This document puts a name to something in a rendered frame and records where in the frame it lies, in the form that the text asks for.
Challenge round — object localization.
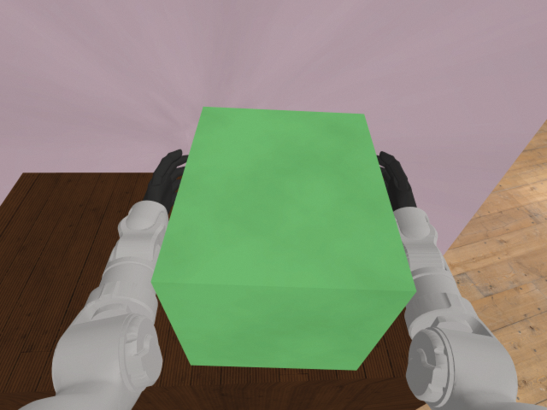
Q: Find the right robot forearm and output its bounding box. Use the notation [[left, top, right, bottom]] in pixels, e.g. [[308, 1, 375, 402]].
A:
[[393, 207, 518, 396]]

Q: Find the left robot hand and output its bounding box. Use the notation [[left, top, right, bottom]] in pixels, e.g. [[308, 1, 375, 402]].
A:
[[143, 149, 188, 214]]

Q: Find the left robot forearm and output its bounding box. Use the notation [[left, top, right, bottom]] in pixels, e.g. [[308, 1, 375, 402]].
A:
[[52, 201, 168, 391]]

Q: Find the right robot upper arm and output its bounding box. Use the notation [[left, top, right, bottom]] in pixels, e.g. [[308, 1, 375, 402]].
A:
[[406, 326, 547, 410]]

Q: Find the carton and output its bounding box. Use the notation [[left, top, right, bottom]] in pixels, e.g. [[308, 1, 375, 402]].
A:
[[151, 107, 416, 371]]

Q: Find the right robot hand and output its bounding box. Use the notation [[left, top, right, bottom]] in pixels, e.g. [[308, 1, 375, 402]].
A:
[[377, 151, 417, 211]]

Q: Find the pedestal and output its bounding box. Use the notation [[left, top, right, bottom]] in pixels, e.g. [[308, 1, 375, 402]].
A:
[[0, 173, 426, 410]]

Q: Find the left robot upper arm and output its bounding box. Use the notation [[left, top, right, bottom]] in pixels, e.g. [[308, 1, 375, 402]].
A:
[[18, 313, 162, 410]]

